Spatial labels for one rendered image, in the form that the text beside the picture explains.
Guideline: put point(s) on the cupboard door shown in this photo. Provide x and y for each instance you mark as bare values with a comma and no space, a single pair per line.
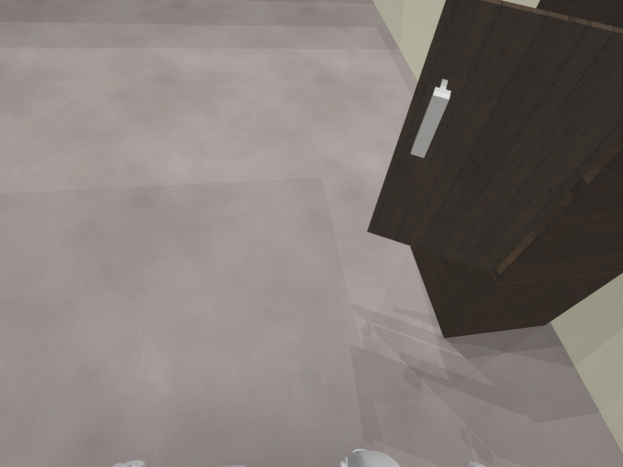
536,100

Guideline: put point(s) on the handle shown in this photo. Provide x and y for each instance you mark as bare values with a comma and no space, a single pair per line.
431,119

